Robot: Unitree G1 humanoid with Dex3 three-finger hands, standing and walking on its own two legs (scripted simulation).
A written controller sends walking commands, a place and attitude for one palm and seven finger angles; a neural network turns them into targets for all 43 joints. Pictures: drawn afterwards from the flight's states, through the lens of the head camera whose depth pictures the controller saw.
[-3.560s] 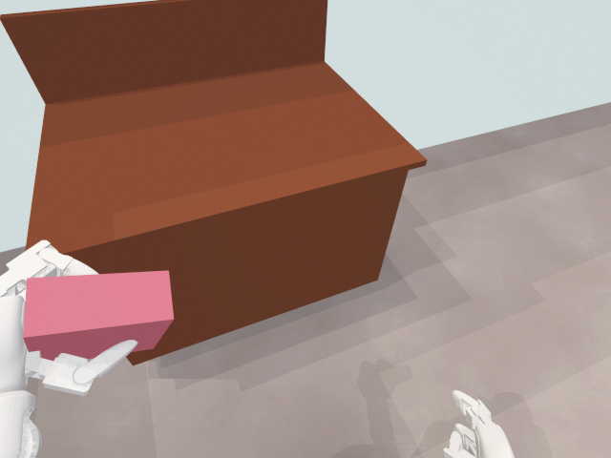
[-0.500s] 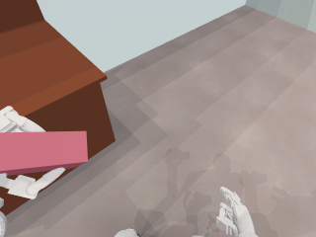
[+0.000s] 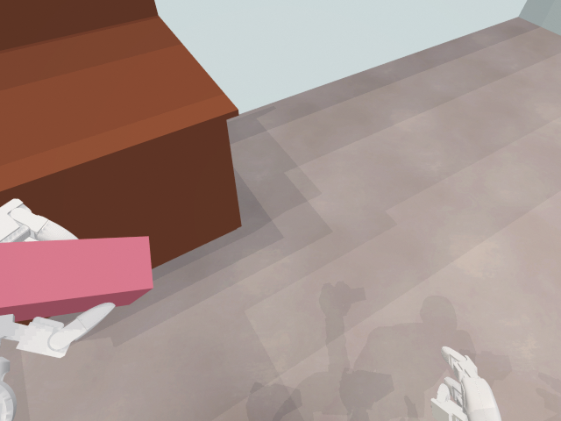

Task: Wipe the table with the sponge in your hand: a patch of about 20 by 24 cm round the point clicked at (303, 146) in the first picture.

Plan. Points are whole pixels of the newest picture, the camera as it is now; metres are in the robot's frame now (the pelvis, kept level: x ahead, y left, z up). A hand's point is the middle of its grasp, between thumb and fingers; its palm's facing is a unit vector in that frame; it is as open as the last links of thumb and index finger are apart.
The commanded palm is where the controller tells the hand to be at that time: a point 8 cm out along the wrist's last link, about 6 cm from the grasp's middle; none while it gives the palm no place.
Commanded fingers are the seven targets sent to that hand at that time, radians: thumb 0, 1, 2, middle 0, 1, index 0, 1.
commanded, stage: take the last steps up to it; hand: left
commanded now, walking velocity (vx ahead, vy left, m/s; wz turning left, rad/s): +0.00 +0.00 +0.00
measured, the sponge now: (97, 278) +0.23 +0.20 +0.16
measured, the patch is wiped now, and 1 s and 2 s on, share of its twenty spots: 0.00 0.00 0.00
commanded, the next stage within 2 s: none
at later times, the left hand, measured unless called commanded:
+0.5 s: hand (24, 378) +0.14 +0.22 +0.16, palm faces +0.49 -0.76 -0.42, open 9.5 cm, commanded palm +0.09 +0.26 +0.19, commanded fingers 0.00 0.10 1.30 -1.20 -1.60 -1.20 -1.60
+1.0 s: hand out of the picture +0.21 +0.29 +0.19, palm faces +0.49 -0.77 -0.40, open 9.5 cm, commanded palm +0.14 +0.33 +0.19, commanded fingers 0.00 0.10 1.30 -1.20 -1.60 -1.20 -1.60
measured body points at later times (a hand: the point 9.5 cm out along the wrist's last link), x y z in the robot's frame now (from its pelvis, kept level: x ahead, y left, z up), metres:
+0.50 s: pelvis -0.04 -0.04 +0.01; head -0.03 -0.07 +0.46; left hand +0.11 +0.26 +0.19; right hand +0.15 -0.25 -0.11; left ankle -0.06 +0.11 -0.64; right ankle -0.03 -0.12 -0.73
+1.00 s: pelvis +0.02 +0.03 +0.01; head +0.04 +0.05 +0.46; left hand +0.17 +0.33 +0.21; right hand +0.20 -0.15 -0.08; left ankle +0.01 +0.12 -0.73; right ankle +0.03 -0.10 -0.65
